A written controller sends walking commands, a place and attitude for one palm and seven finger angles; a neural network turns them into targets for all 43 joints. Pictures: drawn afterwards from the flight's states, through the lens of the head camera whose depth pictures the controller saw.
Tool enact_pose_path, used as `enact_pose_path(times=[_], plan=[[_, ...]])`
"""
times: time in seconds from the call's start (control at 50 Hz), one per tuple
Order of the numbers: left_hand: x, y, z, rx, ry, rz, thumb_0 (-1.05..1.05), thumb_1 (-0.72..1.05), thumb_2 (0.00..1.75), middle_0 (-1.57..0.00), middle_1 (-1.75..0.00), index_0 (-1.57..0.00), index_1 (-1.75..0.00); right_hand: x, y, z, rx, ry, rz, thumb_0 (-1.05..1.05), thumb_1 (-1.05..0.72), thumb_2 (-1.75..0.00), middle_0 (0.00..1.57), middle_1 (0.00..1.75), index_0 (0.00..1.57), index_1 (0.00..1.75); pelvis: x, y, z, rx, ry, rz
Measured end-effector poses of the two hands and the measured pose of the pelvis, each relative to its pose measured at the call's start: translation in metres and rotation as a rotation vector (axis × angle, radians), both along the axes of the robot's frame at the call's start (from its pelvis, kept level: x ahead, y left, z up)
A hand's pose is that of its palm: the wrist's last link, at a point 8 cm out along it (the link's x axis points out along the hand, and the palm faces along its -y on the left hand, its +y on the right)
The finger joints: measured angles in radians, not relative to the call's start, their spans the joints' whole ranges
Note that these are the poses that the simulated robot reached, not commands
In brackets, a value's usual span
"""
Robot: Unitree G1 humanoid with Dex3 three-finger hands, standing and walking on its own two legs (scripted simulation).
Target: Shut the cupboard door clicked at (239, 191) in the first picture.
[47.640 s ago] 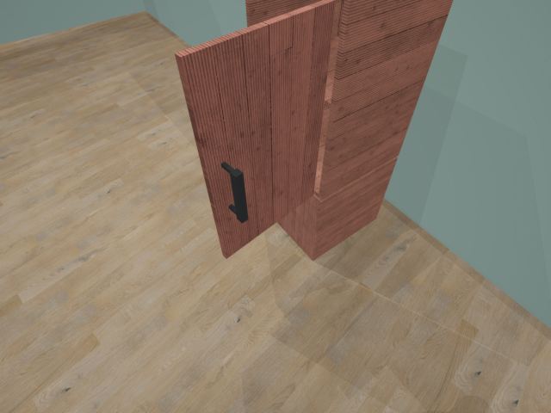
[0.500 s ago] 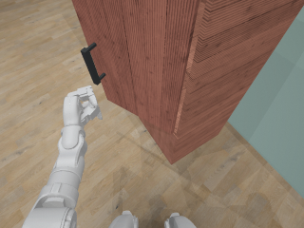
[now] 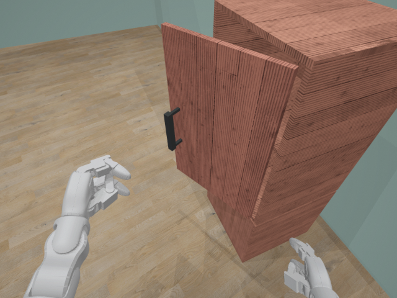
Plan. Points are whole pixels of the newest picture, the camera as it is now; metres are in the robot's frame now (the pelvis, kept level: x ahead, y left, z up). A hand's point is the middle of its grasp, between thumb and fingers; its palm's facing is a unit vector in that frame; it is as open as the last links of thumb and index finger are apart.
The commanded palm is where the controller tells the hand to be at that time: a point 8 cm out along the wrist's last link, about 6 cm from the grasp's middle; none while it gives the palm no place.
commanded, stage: draw the hand back to the body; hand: left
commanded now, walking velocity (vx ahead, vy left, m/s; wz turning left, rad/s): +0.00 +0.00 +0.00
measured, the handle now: (174, 129) +0.65 +0.14 -0.07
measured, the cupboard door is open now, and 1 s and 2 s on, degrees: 26 26 26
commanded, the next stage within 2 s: step back with the hand held close in 0.78 s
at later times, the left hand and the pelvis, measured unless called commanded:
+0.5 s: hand (12, 215) +0.18 +0.28 +0.18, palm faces +0.45 -0.77 -0.44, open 6.8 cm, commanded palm +0.14 +0.31 +0.19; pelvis +0.00 +0.01 +0.01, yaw +0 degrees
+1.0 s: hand (43, 210) +0.20 +0.24 +0.17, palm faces +0.42 -0.79 -0.45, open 7.4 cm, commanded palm +0.14 +0.28 +0.19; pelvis +0.00 -0.02 +0.01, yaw +0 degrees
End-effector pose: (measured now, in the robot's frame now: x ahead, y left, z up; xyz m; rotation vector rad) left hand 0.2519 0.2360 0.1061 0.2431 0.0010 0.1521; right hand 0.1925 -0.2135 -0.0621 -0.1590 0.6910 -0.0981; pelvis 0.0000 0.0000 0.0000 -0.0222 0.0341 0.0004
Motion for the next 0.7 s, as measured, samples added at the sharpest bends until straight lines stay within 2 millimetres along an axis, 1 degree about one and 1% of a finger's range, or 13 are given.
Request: enact_pose_path(times=[0.1,0.18,0.32,0.44,0.48,0.54,0.64,0.7], plan=[[-0.025,0.015,0.018,0.026,-0.004,0.047,0.02,0.9,0.9,-0.85,-1.0,-0.84,-1.0,0.005,0.02,0.004,0.027,-0.017,0.045,0.01,-0.91,-0.9,0.21,0.3,0.21,0.3,0.005,0.006,0.007,0.0,-0.034,0.002],[-0.044,0.029,0.031,0.065,-0.013,0.09,0.02,0.9,0.9,-0.74,-0.88,-0.74,-0.89,0.0,0.026,0.002,0.03,-0.003,0.064,0.01,-0.91,-0.9,0.21,0.3,0.21,0.3,0.006,0.009,0.01,0.002,-0.052,0.004],[-0.076,0.061,0.066,0.178,-0.075,0.205,0.02,0.9,0.9,-0.55,-0.68,-0.55,-0.68,-0.012,0.019,-0.006,0.022,0.027,0.068,0.02,-0.91,-0.9,0.21,0.3,0.21,0.3,0.006,0.01,0.012,0.002,-0.071,0.006],[-0.104,0.073,0.091,0.268,-0.126,0.268,0.02,0.9,0.9,-0.39,-0.5,-0.38,-0.5,-0.019,0.007,-0.008,0.012,0.024,0.05,0.02,-0.91,-0.9,0.21,0.3,0.21,0.3,0.004,0.008,0.013,0.004,-0.077,0.004],[-0.11,0.074,0.093,0.28,-0.133,0.285,0.02,0.9,0.9,-0.34,-0.44,-0.33,-0.45,-0.019,0.002,-0.008,0.008,0.018,0.046,0.02,-0.91,-0.9,0.21,0.3,0.21,0.3,0.003,0.006,0.013,0.005,-0.08,0.006],[-0.113,0.072,0.087,0.259,-0.125,0.306,0.01,0.9,0.9,-0.28,-0.39,-0.28,-0.39,-0.019,-0.003,-0.008,-0.002,0.011,0.046,0.02,-0.91,-0.9,0.21,0.3,0.21,0.3,0.0,0.004,0.012,0.008,-0.084,0.01],[-0.109,0.06,0.073,0.207,-0.102,0.296,0.02,0.9,0.9,-0.23,-0.33,-0.23,-0.33,-0.02,-0.012,-0.006,-0.017,-0.001,0.041,0.02,-0.91,-0.9,0.21,0.3,0.2,0.3,-0.002,-0.002,0.012,0.013,-0.084,0.011],[-0.105,0.052,0.074,0.205,-0.113,0.27,0.02,0.9,0.9,-0.22,-0.32,-0.22,-0.32,-0.019,-0.016,-0.003,-0.021,-0.018,0.035,0.02,-0.91,-0.9,0.21,0.3,0.2,0.3,0.0,-0.007,0.012,0.014,-0.085,0.007]])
